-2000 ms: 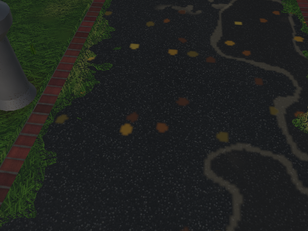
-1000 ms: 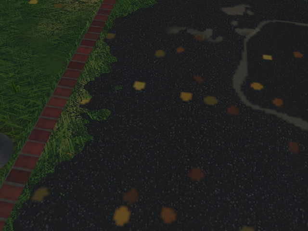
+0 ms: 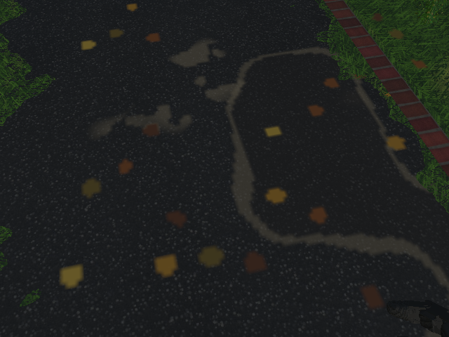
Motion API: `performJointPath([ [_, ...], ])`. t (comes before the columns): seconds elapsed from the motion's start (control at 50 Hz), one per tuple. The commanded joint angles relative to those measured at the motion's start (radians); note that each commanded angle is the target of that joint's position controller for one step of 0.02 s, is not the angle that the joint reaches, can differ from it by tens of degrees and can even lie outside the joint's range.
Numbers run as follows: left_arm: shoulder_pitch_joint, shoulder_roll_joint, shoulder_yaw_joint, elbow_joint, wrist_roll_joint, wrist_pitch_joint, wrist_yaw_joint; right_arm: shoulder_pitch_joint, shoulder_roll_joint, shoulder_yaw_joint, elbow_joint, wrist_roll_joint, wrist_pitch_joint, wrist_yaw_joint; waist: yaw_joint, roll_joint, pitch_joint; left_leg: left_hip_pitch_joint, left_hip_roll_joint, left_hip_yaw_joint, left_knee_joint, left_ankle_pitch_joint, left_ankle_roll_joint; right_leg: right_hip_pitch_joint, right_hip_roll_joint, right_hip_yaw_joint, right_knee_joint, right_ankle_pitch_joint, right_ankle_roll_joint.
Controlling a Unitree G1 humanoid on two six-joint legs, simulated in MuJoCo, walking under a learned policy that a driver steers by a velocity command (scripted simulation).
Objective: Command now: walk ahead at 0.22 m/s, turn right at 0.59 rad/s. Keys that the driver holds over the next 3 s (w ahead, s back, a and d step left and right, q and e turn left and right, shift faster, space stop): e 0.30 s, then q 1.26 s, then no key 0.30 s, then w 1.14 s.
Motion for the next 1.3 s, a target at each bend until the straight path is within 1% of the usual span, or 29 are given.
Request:
performJointPath([
  [0.02, 0.062, 0.169, 0.030, -0.089, -0.013, 0.006, 0.002, 0.189, -0.113, -0.035, -0.050, 0.012, 0.036, -0.015, -0.109, 0.161, -0.287, 0.645, 0.439, -0.436, -0.088, 0.322, 0.239, -0.461, -0.093, -0.056, 0.456, -0.030, 0.066],
  [0.04, 0.007, 0.162, 0.034, -0.100, -0.007, 0.025, 0.006, 0.135, -0.098, -0.025, -0.051, 0.007, 0.050, -0.018, -0.093, 0.097, -0.198, 0.500, 0.381, -0.326, -0.119, 0.304, 0.217, -0.441, -0.126, -0.086, 0.422, 0.020, 0.080],
  [0.1, 0.009, 0.086, 0.026, -0.123, -0.006, 0.061, 0.011, 0.071, -0.124, -0.032, -0.035, -0.008, 0.062, -0.020, -0.044, 0.159, -0.086, 0.234, 0.288, -0.142, -0.224, 0.241, 0.203, -0.310, -0.164, -0.152, 0.285, 0.109, 0.081],
  [0.14, -0.013, 0.063, 0.020, -0.147, -0.002, 0.062, 0.011, 0.071, -0.147, -0.043, -0.026, -0.005, 0.059, -0.023, -0.046, 0.162, -0.105, 0.255, 0.309, -0.095, -0.242, 0.330, 0.230, -0.307, -0.175, -0.166, 0.198, 0.155, 0.083],
  [0.2, -0.059, 0.066, 0.018, -0.172, 0.004, 0.062, 0.001, 0.061, -0.167, -0.052, -0.022, 0.009, 0.073, -0.033, -0.056, 0.137, -0.158, 0.305, 0.341, -0.042, -0.247, 0.323, 0.240, -0.271, -0.196, -0.172, 0.073, 0.258, 0.077],
  [0.32, -0.163, 0.078, 0.020, -0.223, 0.008, 0.075, -0.031, 0.088, -0.207, -0.063, 0.003, 0.032, 0.103, -0.024, -0.092, 0.160, -0.109, 0.309, 0.351, 0.023, -0.232, 0.120, 0.200, -0.152, -0.171, -0.231, -0.171, 0.268, 0.034],
  [0.36, -0.134, 0.059, 0.018, -0.215, 0.014, 0.069, -0.037, 0.091, -0.208, -0.057, 0.024, 0.052, 0.109, -0.017, -0.063, 0.147, -0.113, 0.325, 0.333, 0.020, -0.163, 0.110, 0.171, -0.057, -0.136, -0.246, -0.355, 0.308, 0.001],
  [0.38, -0.092, 0.063, 0.020, -0.192, 0.019, 0.064, -0.036, 0.096, -0.179, -0.045, 0.037, 0.059, 0.110, -0.012, -0.042, 0.133, -0.119, 0.286, 0.300, 0.038, -0.106, 0.085, 0.134, 0.056, -0.113, -0.254, -0.489, 0.404, -0.023],
  [0.4, -0.065, 0.096, 0.025, -0.185, 0.027, 0.060, -0.027, 0.140, -0.111, -0.019, 0.056, 0.042, 0.104, -0.002, -0.046, 0.057, -0.150, 0.199, 0.242, 0.085, -0.021, -0.011, 0.053, 0.217, -0.187, -0.159, -0.570, 0.593, -0.049],
  [0.42, -0.068, 0.171, 0.028, -0.204, 0.044, 0.059, -0.009, 0.171, -0.030, 0.015, 0.039, -0.017, 0.093, 0.019, -0.099, -0.192, -0.193, 0.026, 0.133, 0.161, 0.188, -0.405, -0.046, 0.360, -0.439, 0.107, -0.536, 0.985, -0.122],
  [0.44, -0.111, 0.118, 0.006, -0.205, 0.068, 0.046, -0.008, 0.166, -0.060, 0.004, 0.046, 0.002, 0.096, 0.015, -0.077, -0.214, -0.206, 0.002, 0.119, 0.054, 0.292, -0.561, -0.081, 0.231, -0.510, 0.125, -0.554, 0.914, -0.262],
  [0.46, -0.137, 0.090, 0.000, -0.195, 0.070, 0.030, -0.017, 0.131, -0.133, -0.014, 0.049, 0.027, 0.107, 0.008, -0.059, -0.156, -0.167, 0.016, 0.127, 0.016, 0.358, -0.537, -0.090, 0.171, -0.452, 0.066, -0.573, 0.815, -0.261],
  [0.48, -0.170, 0.092, 0.001, -0.178, 0.065, 0.017, -0.021, 0.130, -0.151, -0.025, 0.056, 0.040, 0.118, 0.001, -0.069, -0.147, -0.132, 0.002, 0.120, 0.002, 0.394, -0.498, -0.090, 0.149, -0.407, 0.002, -0.576, 0.776, -0.223],
  [0.54, -0.227, 0.118, 0.009, -0.158, 0.048, 0.001, -0.009, 0.180, -0.174, -0.047, 0.090, 0.037, 0.145, -0.024, -0.091, -0.129, -0.098, 0.023, 0.090, -0.021, 0.512, -0.406, -0.102, 0.086, -0.391, -0.091, -0.577, 0.861, -0.202],
  [0.6, -0.228, 0.105, 0.011, -0.142, 0.038, 0.011, 0.011, 0.173, -0.149, -0.051, 0.075, 0.048, 0.155, -0.034, -0.077, -0.109, -0.093, -0.042, 0.082, -0.011, 0.538, -0.380, -0.107, 0.142, -0.406, -0.124, -0.578, 0.818, -0.214],
  [0.68, -0.238, 0.105, 0.020, -0.121, 0.038, 0.026, 0.024, 0.134, -0.102, -0.036, 0.033, 0.042, 0.167, -0.027, -0.055, -0.104, -0.096, -0.013, 0.100, 0.022, 0.408, -0.366, -0.102, 0.163, -0.431, -0.146, -0.579, 0.741, -0.223],
  [0.76, -0.250, 0.133, 0.033, -0.100, 0.028, 0.033, 0.020, 0.150, -0.115, -0.039, 0.006, 0.042, 0.171, -0.006, -0.059, -0.117, -0.110, 0.063, 0.087, 0.069, 0.295, -0.354, -0.067, 0.168, -0.460, -0.161, -0.557, 0.769, -0.221],
  [0.82, -0.284, 0.146, 0.039, -0.086, 0.004, 0.038, 0.021, 0.214, -0.114, -0.045, 0.010, 0.041, 0.173, 0.011, -0.106, -0.117, -0.116, 0.186, 0.057, 0.115, 0.089, -0.217, -0.011, 0.134, -0.446, -0.211, -0.478, 0.719, -0.158],
  [0.84, -0.257, 0.133, 0.039, -0.066, -0.004, 0.040, 0.020, 0.248, -0.125, -0.052, 0.020, 0.036, 0.173, 0.010, -0.117, -0.090, -0.118, 0.267, 0.035, 0.108, -0.023, -0.104, 0.020, 0.092, -0.412, -0.253, -0.413, 0.621, -0.101],
  [0.86, -0.214, 0.097, 0.033, -0.053, 0.011, 0.040, 0.014, 0.266, -0.198, -0.074, 0.016, 0.031, 0.170, -0.001, -0.097, 0.073, -0.109, 0.386, 0.122, -0.058, -0.111, 0.163, 0.076, -0.048, -0.328, -0.345, -0.231, 0.423, -0.008],
  [0.88, -0.271, 0.039, 0.010, -0.108, 0.060, 0.036, 0.009, 0.280, -0.318, -0.097, -0.009, 0.024, 0.163, -0.018, -0.089, 0.363, -0.087, 0.516, 0.381, -0.426, -0.121, 0.577, 0.243, -0.367, -0.162, -0.378, 0.065, -0.083, 0.099],
  [0.9, -0.357, 0.071, 0.019, -0.130, 0.042, 0.031, 0.014, 0.312, -0.301, -0.088, -0.024, -0.016, 0.138, -0.004, -0.162, 0.254, -0.162, 0.469, 0.442, -0.507, -0.165, 0.501, 0.373, -0.409, -0.114, -0.199, 0.240, -0.165, 0.094],
  [0.92, -0.355, 0.105, 0.031, -0.119, 0.015, 0.033, 0.016, 0.261, -0.280, -0.081, -0.033, -0.015, 0.117, 0.001, -0.133, 0.167, -0.125, 0.447, 0.391, -0.421, -0.176, 0.397, 0.339, -0.432, -0.134, -0.157, 0.294, -0.085, 0.078],
  [0.96, -0.314, 0.121, 0.042, -0.082, 0.021, 0.040, 0.030, 0.157, -0.214, -0.065, -0.052, 0.031, 0.110, -0.014, -0.083, 0.108, -0.080, 0.413, 0.297, -0.317, -0.172, 0.258, 0.232, -0.447, -0.160, -0.136, 0.254, 0.083, 0.072],
  [0.98, -0.294, 0.123, 0.046, -0.076, 0.028, 0.041, 0.034, 0.138, -0.197, -0.057, -0.059, 0.040, 0.115, -0.023, -0.068, 0.119, -0.081, 0.383, 0.271, -0.292, -0.177, 0.259, 0.216, -0.412, -0.156, -0.135, 0.249, 0.139, 0.078],
  [1.02, -0.265, 0.106, 0.045, -0.067, 0.024, 0.035, 0.031, 0.160, -0.191, -0.053, -0.067, 0.031, 0.120, -0.032, -0.064, 0.126, -0.108, 0.391, 0.246, -0.277, -0.180, 0.272, 0.214, -0.380, -0.134, -0.137, 0.245, 0.208, 0.087],
  [1.12, -0.287, 0.089, 0.037, -0.076, 0.019, 0.024, 0.032, 0.194, -0.215, -0.061, -0.078, 0.035, 0.129, -0.045, -0.088, 0.145, -0.096, 0.433, 0.224, -0.321, -0.181, 0.154, 0.208, -0.387, -0.119, -0.116, 0.042, 0.255, 0.113],
  [1.22, -0.296, 0.092, 0.034, -0.081, 0.015, 0.007, 0.018, 0.173, -0.233, -0.070, -0.102, 0.032, 0.140, -0.042, -0.099, 0.174, -0.071, 0.348, 0.199, -0.390, -0.172, 0.028, 0.213, -0.282, -0.099, -0.106, -0.129, 0.244, 0.121],
  [1.3, -0.278, 0.103, 0.034, -0.085, 0.008, -0.015, 0.001, 0.148, -0.235, -0.072, -0.123, 0.034, 0.151, -0.034, -0.099, 0.184, -0.099, 0.346, 0.193, -0.466, -0.122, 0.148, 0.217, -0.192, -0.075, -0.103, -0.230, 0.205, 0.105],
])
